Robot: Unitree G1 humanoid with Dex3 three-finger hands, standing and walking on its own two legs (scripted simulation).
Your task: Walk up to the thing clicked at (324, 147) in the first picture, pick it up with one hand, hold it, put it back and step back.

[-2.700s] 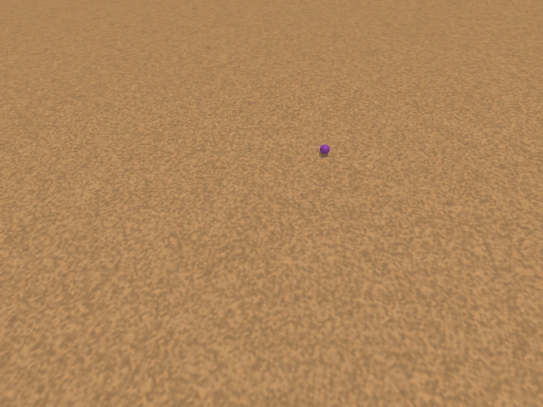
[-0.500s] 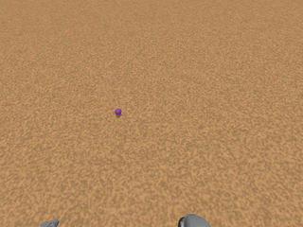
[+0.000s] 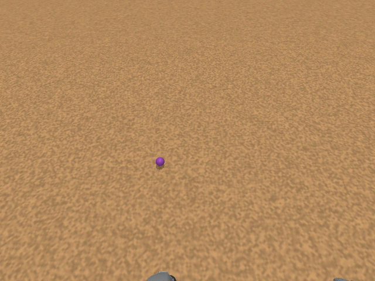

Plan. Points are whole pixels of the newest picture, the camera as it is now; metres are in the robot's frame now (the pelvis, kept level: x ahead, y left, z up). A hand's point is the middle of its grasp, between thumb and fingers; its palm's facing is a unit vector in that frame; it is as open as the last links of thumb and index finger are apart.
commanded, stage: walk up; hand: left
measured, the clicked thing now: (160, 161) +0.90 +0.27 -0.73
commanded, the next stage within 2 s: none
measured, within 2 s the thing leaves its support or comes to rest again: neither
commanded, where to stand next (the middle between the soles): +0.52 +0.03 m, yaw +0 degrees
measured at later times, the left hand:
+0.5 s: hand (103, 216) +0.30 +0.27 -0.13, palm faces -0.06 -0.91 -0.42, open 7.4 cm
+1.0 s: hand (102, 182) +0.42 +0.32 -0.15, palm faces -0.06 -0.93 -0.36, open 7.4 cm
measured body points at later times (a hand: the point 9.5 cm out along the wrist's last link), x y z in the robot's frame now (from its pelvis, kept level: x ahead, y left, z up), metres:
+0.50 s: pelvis +0.21 -0.01 -0.01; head +0.22 -0.02 +0.44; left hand +0.30 +0.32 -0.10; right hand +0.23 -0.33 -0.13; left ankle +0.13 +0.13 -0.71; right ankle +0.29 -0.13 -0.73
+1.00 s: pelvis +0.37 +0.04 +0.00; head +0.38 +0.06 +0.45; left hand +0.42 +0.37 -0.13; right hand +0.44 -0.28 -0.09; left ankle +0.42 +0.15 -0.73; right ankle +0.36 -0.10 -0.67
